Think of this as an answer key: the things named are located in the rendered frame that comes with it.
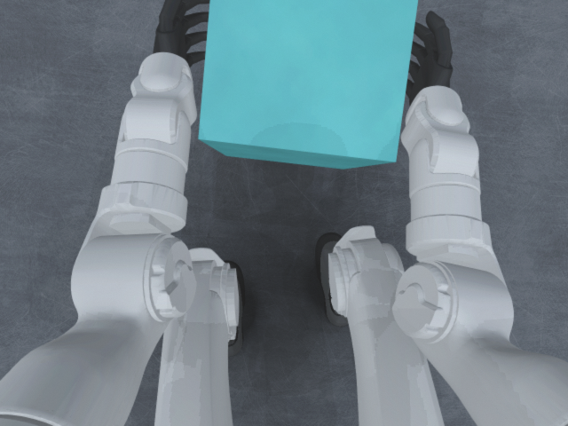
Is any left robot upper arm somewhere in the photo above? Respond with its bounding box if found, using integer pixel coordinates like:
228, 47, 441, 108
0, 233, 197, 426

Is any right robot upper arm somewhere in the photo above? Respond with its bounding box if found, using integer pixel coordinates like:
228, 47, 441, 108
392, 260, 568, 426

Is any robot right hand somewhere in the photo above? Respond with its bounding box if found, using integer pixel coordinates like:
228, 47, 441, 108
406, 11, 453, 106

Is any robot left hand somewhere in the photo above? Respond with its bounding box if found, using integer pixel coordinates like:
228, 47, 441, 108
153, 0, 210, 67

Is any robot left thigh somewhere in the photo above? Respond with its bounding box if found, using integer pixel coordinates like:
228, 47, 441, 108
154, 260, 239, 426

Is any right robot foot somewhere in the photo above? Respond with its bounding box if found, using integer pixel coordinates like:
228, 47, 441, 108
315, 233, 349, 327

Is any carton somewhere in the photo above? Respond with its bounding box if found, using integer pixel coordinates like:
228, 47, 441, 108
198, 0, 418, 170

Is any right robot forearm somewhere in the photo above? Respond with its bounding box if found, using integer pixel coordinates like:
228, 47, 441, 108
401, 86, 507, 288

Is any left robot forearm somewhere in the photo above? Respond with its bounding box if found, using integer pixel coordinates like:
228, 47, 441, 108
71, 52, 197, 304

